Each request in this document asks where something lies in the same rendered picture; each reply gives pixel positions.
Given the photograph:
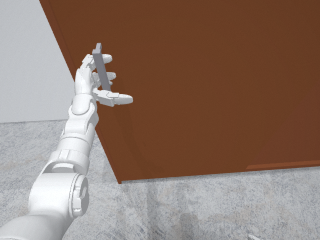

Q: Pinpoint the robot left forearm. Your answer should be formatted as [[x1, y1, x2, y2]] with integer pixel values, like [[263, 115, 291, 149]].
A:
[[28, 94, 99, 212]]

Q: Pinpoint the left robot hand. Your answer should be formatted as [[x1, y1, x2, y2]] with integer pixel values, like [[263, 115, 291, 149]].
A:
[[74, 54, 133, 107]]

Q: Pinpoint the wardrobe door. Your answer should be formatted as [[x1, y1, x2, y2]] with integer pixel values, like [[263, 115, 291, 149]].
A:
[[50, 0, 320, 181], [249, 79, 320, 165]]

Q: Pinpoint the handle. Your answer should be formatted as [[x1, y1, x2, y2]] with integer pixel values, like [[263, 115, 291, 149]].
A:
[[92, 43, 111, 92]]

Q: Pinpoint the left robot upper arm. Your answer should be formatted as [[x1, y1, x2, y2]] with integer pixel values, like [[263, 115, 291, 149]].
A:
[[0, 173, 90, 240]]

